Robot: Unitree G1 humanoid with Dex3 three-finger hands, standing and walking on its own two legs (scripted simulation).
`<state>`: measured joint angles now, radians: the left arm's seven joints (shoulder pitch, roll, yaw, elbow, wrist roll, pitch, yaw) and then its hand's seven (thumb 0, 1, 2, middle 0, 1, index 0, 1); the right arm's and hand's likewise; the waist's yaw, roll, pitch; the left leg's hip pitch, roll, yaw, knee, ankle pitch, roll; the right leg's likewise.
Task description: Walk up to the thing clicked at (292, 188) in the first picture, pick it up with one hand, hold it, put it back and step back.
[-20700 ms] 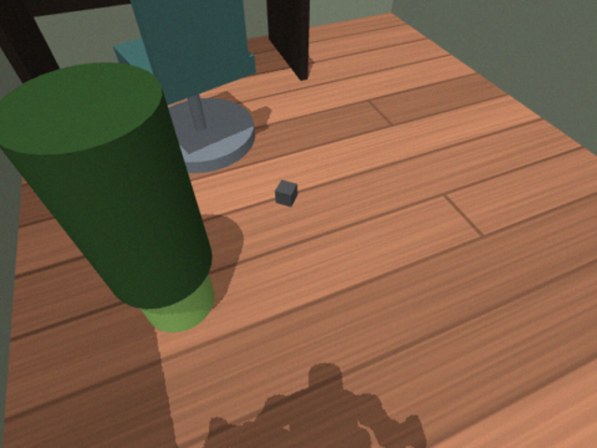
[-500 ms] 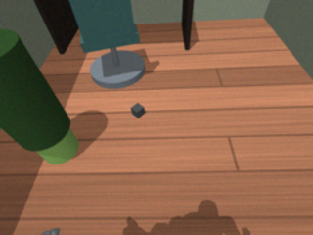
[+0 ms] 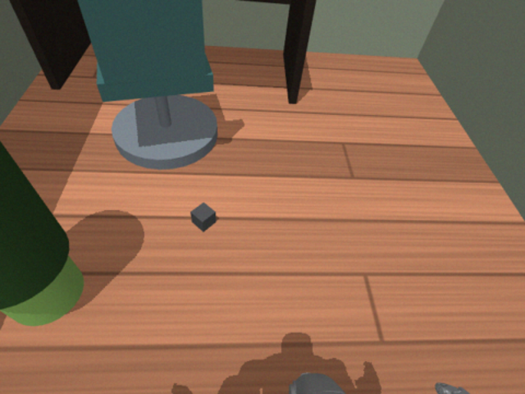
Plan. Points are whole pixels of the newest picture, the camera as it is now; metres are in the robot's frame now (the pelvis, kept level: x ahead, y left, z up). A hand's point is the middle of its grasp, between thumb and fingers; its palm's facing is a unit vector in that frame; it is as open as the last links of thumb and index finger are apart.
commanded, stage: walk up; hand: left
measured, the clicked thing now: (203, 217) +0.92 +0.19 -0.73
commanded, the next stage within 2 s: none
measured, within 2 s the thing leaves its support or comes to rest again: neither
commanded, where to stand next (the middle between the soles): +0.53 -0.04 m, yaw +0 degrees
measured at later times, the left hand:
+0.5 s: hand (151, 317) +0.26 +0.19 -0.11, palm faces -0.03 -0.91 -0.41, open 7.4 cm
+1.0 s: hand (141, 269) +0.38 +0.24 -0.16, palm faces -0.04 -0.95 -0.31, open 7.4 cm
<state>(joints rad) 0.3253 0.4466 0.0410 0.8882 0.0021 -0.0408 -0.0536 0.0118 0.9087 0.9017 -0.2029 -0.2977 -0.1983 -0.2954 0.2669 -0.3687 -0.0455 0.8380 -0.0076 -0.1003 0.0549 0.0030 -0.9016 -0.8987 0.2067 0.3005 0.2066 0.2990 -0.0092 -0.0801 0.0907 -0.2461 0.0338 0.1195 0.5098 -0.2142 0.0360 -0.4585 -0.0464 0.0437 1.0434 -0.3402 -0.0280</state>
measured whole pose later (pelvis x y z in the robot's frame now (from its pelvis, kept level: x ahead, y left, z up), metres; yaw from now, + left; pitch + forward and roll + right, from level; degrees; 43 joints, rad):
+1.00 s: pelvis +0.35 -0.03 +0.00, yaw +1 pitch -4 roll -1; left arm 0.34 0.44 0.04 0.88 0.00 -0.03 -0.05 0.01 0.91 0.90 -0.20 -0.30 -0.20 -0.30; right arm 0.28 -0.37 -0.03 0.82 -0.01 -0.09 0.05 0.00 -0.90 -0.90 0.21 0.30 0.21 0.30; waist 0.00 -0.07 0.09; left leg -0.24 0.01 0.08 0.50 -0.19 0.05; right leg -0.45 -0.05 0.03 1.03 -0.33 -0.03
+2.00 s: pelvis +0.49 -0.04 +0.00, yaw +1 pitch -2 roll -1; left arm 0.15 0.37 -0.01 1.12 -0.01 -0.01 -0.01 0.01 0.91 0.90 -0.20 -0.30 -0.20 -0.30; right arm 0.08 -0.35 0.01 1.07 0.00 -0.02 0.02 0.01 -0.90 -0.90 0.21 0.30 0.21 0.30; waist 0.02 0.00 0.07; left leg -0.24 0.03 0.00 0.47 -0.19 -0.02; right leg -0.19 -0.04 -0.05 0.44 -0.21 0.03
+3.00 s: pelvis +0.50 -0.04 +0.01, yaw +1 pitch -2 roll +0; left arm 0.09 0.34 0.01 1.17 0.01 0.00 -0.01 0.01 0.91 0.90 -0.20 -0.30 -0.20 -0.30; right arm 0.08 -0.34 0.00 1.16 -0.01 -0.01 0.02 0.00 -0.90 -0.90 0.20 0.30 0.20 0.30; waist -0.01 0.01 0.05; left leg -0.15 0.03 0.01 0.33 -0.15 -0.02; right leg -0.12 -0.04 -0.04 0.32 -0.17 0.03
